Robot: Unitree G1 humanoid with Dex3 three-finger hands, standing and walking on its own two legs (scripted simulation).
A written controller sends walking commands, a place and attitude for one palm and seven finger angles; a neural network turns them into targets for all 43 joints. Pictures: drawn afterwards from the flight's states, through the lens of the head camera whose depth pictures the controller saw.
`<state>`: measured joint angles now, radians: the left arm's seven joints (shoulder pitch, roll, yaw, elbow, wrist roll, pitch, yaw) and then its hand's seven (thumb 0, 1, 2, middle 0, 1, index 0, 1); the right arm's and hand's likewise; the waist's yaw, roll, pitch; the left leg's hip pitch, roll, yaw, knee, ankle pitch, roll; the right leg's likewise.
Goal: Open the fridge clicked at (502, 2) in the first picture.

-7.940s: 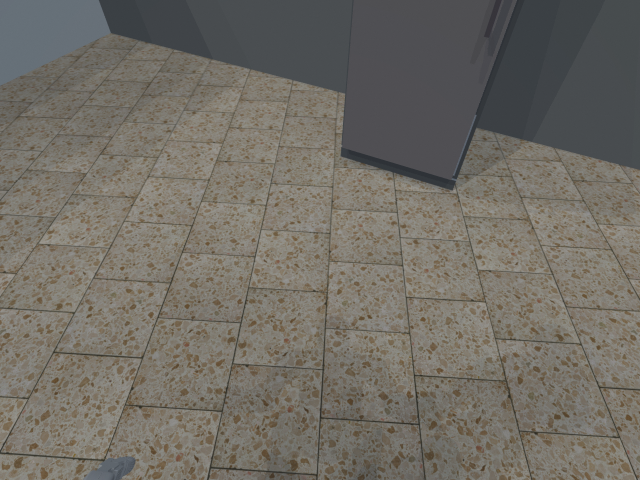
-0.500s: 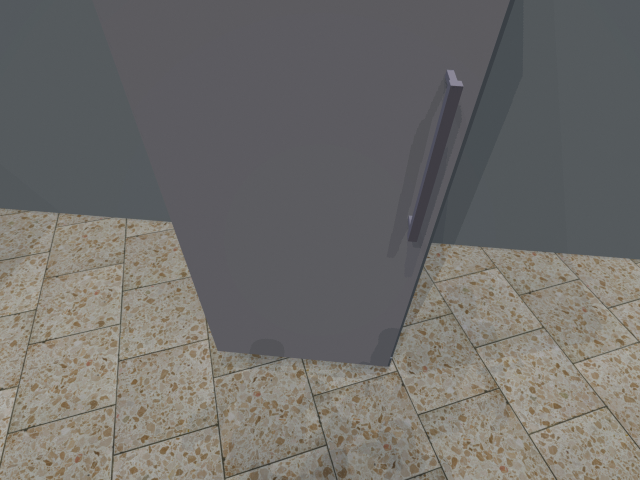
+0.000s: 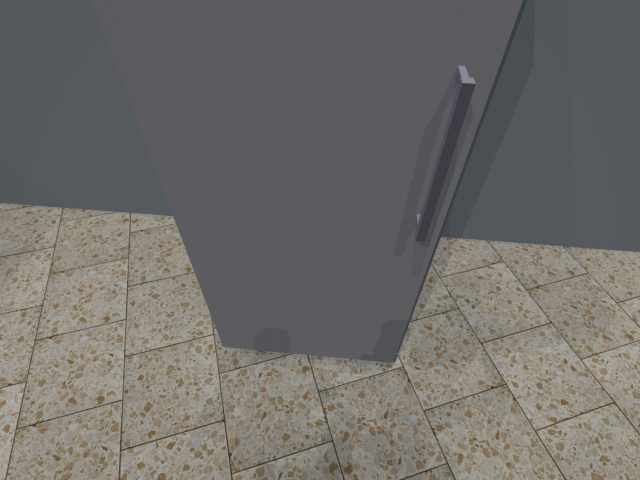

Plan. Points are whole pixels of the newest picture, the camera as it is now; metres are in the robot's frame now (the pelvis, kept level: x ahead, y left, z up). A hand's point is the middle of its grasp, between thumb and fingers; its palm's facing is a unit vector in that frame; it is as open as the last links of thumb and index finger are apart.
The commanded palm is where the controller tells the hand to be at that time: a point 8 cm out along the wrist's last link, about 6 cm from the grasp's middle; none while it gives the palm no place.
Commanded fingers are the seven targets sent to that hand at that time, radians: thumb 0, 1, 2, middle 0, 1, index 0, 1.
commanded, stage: look again from close up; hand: right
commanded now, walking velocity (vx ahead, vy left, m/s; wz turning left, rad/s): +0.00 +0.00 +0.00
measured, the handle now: (438, 166) +0.56 -0.15 +0.10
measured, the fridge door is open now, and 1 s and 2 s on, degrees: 0 0 0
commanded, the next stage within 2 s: shuffle to correct the standing spot in 0.66 s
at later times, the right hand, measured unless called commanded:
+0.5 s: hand out of the picture +0.05 -0.22 -0.16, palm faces -0.03 +0.95 -0.30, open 7.4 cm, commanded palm none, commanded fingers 0.00 -0.90 -0.90 0.20 0.30 0.20 0.30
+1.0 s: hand out of the picture +0.03 -0.19 -0.18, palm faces -0.02 +0.97 -0.22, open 7.4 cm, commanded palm none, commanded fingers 0.00 -0.90 -0.90 0.20 0.30 0.20 0.30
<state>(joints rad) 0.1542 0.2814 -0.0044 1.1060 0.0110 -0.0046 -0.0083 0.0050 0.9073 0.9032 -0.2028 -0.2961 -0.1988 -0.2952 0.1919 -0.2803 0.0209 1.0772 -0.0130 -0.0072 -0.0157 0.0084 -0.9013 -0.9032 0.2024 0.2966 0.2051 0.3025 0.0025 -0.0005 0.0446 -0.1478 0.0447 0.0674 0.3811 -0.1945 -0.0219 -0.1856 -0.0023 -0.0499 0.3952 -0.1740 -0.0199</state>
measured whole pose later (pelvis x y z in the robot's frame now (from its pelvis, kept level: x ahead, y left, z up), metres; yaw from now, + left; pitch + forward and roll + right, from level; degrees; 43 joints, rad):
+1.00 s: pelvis +0.03 +0.01 +0.00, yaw +1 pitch -2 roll +0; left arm 0.25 0.21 -0.01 1.14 0.02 0.01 0.00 0.00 0.91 0.90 -0.20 -0.30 -0.20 -0.29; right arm 0.29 -0.22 0.01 1.11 -0.02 0.01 -0.01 0.01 -0.90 -0.90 0.20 0.30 0.20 0.30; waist 0.00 0.01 0.00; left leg -0.14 0.03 0.05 0.44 -0.27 -0.01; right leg -0.17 -0.02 -0.07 0.44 -0.25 -0.01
